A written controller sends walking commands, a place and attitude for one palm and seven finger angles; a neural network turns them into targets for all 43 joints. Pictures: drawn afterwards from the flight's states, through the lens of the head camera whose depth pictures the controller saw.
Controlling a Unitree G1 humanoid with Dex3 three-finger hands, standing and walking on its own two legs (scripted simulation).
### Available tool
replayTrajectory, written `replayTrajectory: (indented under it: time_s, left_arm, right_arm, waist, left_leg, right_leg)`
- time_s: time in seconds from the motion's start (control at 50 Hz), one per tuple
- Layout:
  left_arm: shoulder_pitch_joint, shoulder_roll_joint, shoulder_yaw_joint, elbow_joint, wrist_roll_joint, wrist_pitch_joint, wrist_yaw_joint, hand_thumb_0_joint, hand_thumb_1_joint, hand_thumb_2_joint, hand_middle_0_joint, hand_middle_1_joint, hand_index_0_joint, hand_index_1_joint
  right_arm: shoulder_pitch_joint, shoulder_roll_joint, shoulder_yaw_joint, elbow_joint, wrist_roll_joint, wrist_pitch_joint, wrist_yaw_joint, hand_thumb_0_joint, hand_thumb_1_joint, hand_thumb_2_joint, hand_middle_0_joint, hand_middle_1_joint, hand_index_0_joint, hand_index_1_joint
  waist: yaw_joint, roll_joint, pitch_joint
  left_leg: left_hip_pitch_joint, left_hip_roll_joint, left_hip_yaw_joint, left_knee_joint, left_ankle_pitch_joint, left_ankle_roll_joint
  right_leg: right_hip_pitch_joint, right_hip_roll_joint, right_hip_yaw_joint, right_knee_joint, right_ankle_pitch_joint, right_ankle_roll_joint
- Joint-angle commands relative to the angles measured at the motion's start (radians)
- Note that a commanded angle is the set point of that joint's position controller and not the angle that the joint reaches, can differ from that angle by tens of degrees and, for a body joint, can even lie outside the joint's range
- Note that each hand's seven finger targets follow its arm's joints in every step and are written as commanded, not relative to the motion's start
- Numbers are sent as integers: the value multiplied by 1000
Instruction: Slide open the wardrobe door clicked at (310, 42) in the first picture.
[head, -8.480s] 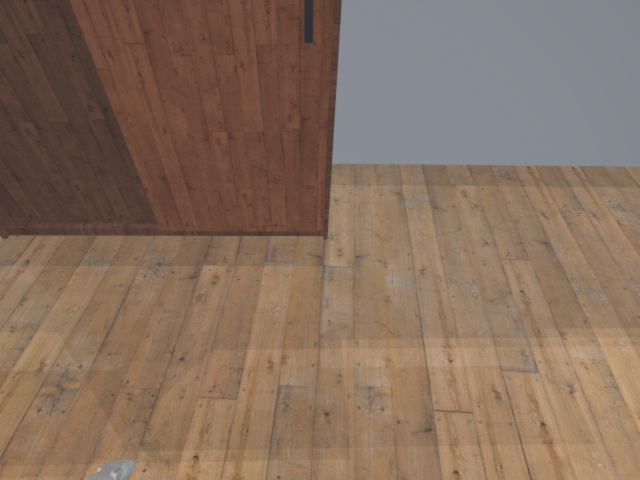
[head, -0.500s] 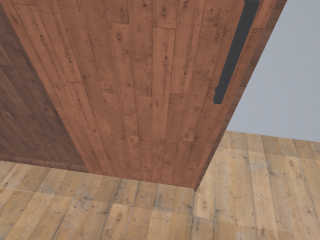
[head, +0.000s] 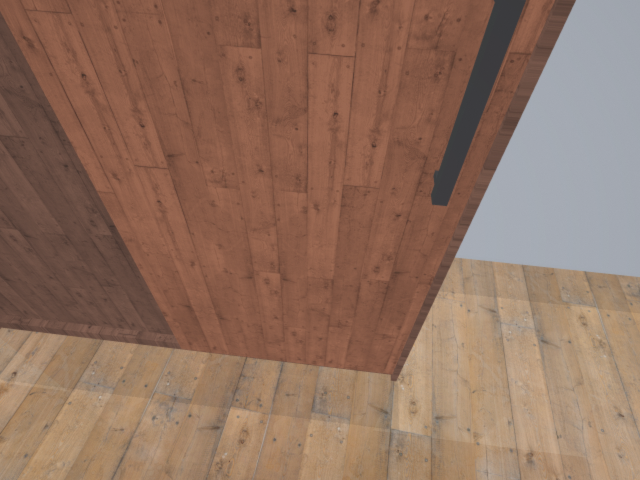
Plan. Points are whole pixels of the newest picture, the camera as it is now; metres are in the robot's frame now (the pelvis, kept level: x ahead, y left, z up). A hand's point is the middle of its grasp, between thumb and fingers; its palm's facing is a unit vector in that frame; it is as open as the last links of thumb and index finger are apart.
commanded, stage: raise the hand with hooked fingers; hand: right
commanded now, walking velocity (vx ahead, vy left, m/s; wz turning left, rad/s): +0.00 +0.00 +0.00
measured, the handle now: (465, 111) +0.53 -0.16 +0.21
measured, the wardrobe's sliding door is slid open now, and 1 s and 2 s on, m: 0.00 0.00 0.00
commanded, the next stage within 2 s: none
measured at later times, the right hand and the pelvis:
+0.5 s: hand out of the picture +0.14 -0.22 +0.02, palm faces +0.27 +0.96 -0.07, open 9.6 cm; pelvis -0.03 +0.01 -0.06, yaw -4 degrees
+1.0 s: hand (605, 395) +0.20 -0.26 +0.10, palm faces +0.12 +0.99 -0.08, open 12.6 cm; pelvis -0.02 -0.02 -0.02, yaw -2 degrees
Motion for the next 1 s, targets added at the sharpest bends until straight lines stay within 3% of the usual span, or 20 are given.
replayTrajectory:
  time_s: [0.0,0.02,0.06,0.1,0.12,0.18,0.22,0.24,0.3,0.36,0.4,0.46,0.52,0.6,0.62,0.7,0.78,0.86,0.94,0.98]
  left_arm:
    - [-140,178,44,-297,-47,-201,23,0,900,900,-200,-300,-200,-300]
    - [-128,200,54,-328,-35,-235,20,0,900,900,-200,-300,-200,-300]
    - [-115,194,90,-348,0,-264,8,0,900,900,-200,-300,-200,-300]
    - [-134,172,106,-400,6,-268,-25,0,900,900,-200,-300,-200,-300]
    - [-157,164,104,-405,10,-268,-42,0,900,900,-200,-300,-200,-300]
    - [-201,191,125,-478,18,-259,-83,0,900,900,-200,-300,-200,-300]
    - [-231,204,129,-557,6,-231,-87,0,900,900,-200,-300,-200,-300]
    - [-243,202,124,-598,4,-221,-79,0,900,900,-200,-300,-200,-300]
    - [-205,185,106,-617,3,-206,-44,0,900,900,-200,-300,-200,-300]
    - [-166,181,95,-572,4,-234,-17,0,900,900,-200,-300,-200,-300]
    - [-151,191,82,-529,5,-264,-6,0,900,900,-200,-300,-200,-300]
    - [-138,212,71,-490,-11,-291,16,0,900,900,-200,-300,-200,-300]
    - [-151,217,58,-499,-32,-277,36,0,900,900,-200,-300,-200,-300]
    - [-216,192,46,-535,-38,-240,62,0,900,900,-200,-300,-200,-300]
    - [-220,183,39,-545,-39,-239,63,0,900,900,-200,-300,-200,-300]
    - [-220,175,33,-535,-28,-274,56,0,900,900,-200,-300,-200,-300]
    - [-176,198,40,-484,-25,-309,35,0,900,900,-200,-300,-200,-300]
    - [-179,223,46,-471,-38,-311,49,0,900,900,-200,-300,-200,-300]
    - [-206,220,42,-477,-47,-294,72,0,900,900,-200,-300,-200,-300]
    - [-224,212,35,-480,-48,-289,76,0,900,900,-200,-300,-200,-300]
  right_arm:
    - [-91,52,61,-614,103,-103,-46,0,-783,-850,208,375,208,375]
    - [-163,-4,35,-701,104,-167,-35,0,-760,-840,210,390,210,390]
    - [-42,-83,-78,-677,89,-263,-10,0,-713,-820,213,420,213,420]
    - [227,-35,-120,-529,120,-363,72,0,-667,-800,217,450,217,450]
    - [268,8,-108,-488,147,-431,125,0,-643,-790,218,465,218,465]
    - [284,-69,-185,-516,181,-600,288,0,-573,-760,223,510,223,510]
    - [276,-150,-225,-651,165,-534,313,0,-527,-740,227,540,227,540]
    - [196,-185,-235,-758,169,-488,305,0,-503,-730,228,555,228,555]
    - [-30,-206,-264,-961,190,-444,236,0,-433,-700,233,600,233,600]
    - [-162,-187,-238,-1139,203,-540,191,0,-363,-670,238,645,238,645]
    - [-243,-142,-144,-1166,201,-596,212,0,-317,-650,242,675,242,675]
    - [-222,-181,-125,-1041,203,-565,287,0,-247,-620,247,720,247,720]
    - [-153,-252,-197,-885,200,-388,346,0,-177,-590,252,765,252,765]
    - [-49,-325,-383,-798,262,-154,341,0,-83,-550,258,825,258,825]
    - [-63,-314,-400,-835,286,-131,326,0,-60,-540,260,840,260,840]
    - [-171,-323,-448,-1019,312,-197,242,0,33,-500,267,900,267,900]
    - [-226,-261,-321,-1023,262,-289,247,0,127,-460,273,960,273,960]
    - [-265,-308,-317,-965,247,-224,302,0,220,-420,280,1020,280,1020]
    - [-340,-387,-411,-959,265,-130,315,0,313,-380,287,1080,287,1080]
    - [-401,-404,-446,-1000,282,-111,308,0,360,-360,290,1110,290,1110]
  waist:
    - [71,38,45]
    - [80,86,16]
    - [29,165,-92]
    - [-44,216,-106]
    - [-47,261,-86]
    - [-71,142,-142]
    - [-103,-34,-245]
    - [-88,-79,-270]
    - [-10,6,-252]
    - [30,-93,-275]
    - [76,-88,-263]
    - [89,-48,-208]
    - [51,5,-180]
    - [-63,49,-240]
    - [-69,57,-241]
    - [-66,13,-246]
    - [-11,-77,-185]
    - [-13,-71,-143]
    - [-47,-30,-172]
    - [-60,-67,-202]
  left_leg:
    - [-119,19,15,-50,2,-18]
    - [-155,32,8,-35,-41,-24]
    - [-187,29,-6,25,-39,-32]
    - [-184,38,-27,116,47,-34]
    - [-225,44,-29,181,73,-36]
    - [-270,54,-80,327,119,-18]
    - [-223,51,-97,328,82,-2]
    - [-230,46,-99,315,48,-7]
    - [-310,29,-115,265,-121,-35]
    - [-356,7,-75,290,-64,-23]
    - [-405,-4,-65,305,-43,-22]
    - [-392,-5,-69,260,-111,-27]
    - [-313,17,-102,165,-224,-38]
    - [-145,48,-123,104,-220,-44]
    - [-128,56,-123,94,-198,-48]
    - [-96,35,-81,106,-59,-37]
    - [-148,-1,-22,127,30,-30]
    - [-125,-1,-17,83,-16,-29]
    - [-54,1,-9,48,15,-29]
    - [-8,-3,4,43,77,-24]
  right_leg:
    - [-93,-6,71,-49,17,-42]
    - [-101,1,81,6,-7,-49]
    - [-165,20,78,106,43,-47]
    - [-291,27,75,193,67,-26]
    - [-380,30,72,253,43,-13]
    - [-537,50,51,400,-3,1]
    - [-501,68,6,401,17,-11]
    - [-481,71,-2,400,7,-19]
    - [-473,53,46,419,-61,-35]
    - [-380,29,87,437,-26,-37]
    - [-360,21,107,457,-26,-42]
    - [-366,11,124,422,-91,-38]
    - [-390,22,116,358,-144,-35]
    - [-362,32,104,295,-80,-22]
    - [-354,31,103,284,-60,-18]
    - [-274,16,112,239,35,-10]
    - [-193,12,109,194,58,-12]
    - [-174,14,112,146,12,-18]
    - [-130,17,111,100,46,-20]
    - [-86,17,114,78,105,-14]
